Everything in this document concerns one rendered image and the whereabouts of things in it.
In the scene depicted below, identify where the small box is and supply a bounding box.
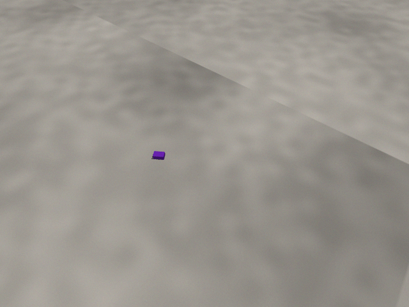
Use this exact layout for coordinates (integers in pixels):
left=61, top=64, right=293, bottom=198
left=153, top=151, right=165, bottom=160

